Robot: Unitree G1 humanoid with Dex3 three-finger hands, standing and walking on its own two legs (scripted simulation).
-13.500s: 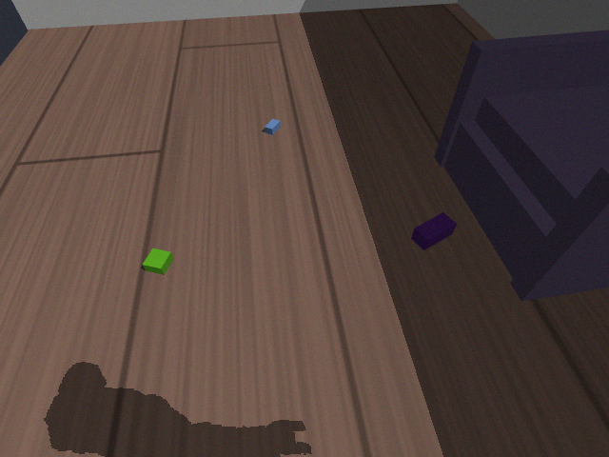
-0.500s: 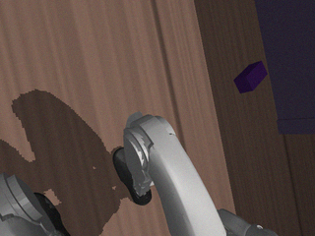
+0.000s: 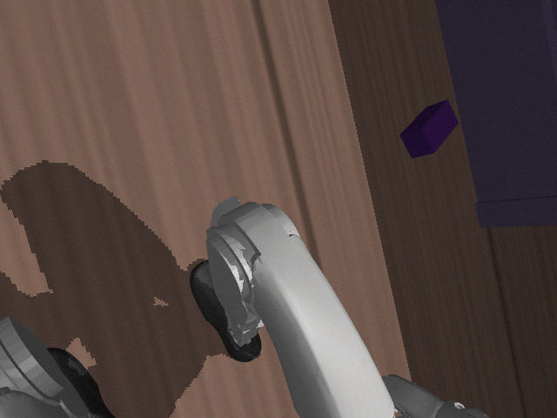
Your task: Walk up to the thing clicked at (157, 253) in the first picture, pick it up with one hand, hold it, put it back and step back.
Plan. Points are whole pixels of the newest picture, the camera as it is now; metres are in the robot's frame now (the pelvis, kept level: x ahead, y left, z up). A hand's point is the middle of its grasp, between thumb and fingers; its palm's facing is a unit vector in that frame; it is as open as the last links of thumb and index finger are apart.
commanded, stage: close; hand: left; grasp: from above
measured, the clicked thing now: out of the picture +0.42 +0.34 -0.29
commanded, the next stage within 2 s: settle in 1.24 s
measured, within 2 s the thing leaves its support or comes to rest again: leaves its support in 1.82 s
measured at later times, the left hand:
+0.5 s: hand out of the picture +0.42 +0.33 -0.27, palm faces -0.06 -0.45 -0.89, open 11.3 cm
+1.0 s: hand out of the picture +0.42 +0.33 -0.27, palm faces -0.07 -0.45 -0.89, open 10.6 cm
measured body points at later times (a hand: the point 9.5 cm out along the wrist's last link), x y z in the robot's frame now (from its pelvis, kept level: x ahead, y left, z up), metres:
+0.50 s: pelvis +0.00 +0.00 +0.00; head +0.30 +0.12 +0.31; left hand +0.42 +0.34 -0.22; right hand +0.02 -0.24 -0.04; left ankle +0.07 +0.14 -0.28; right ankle +0.12 -0.12 -0.28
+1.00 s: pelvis +0.00 +0.00 +0.01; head +0.30 +0.12 +0.31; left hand +0.42 +0.34 -0.21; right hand +0.03 -0.24 -0.04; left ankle +0.07 +0.14 -0.28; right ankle +0.12 -0.12 -0.28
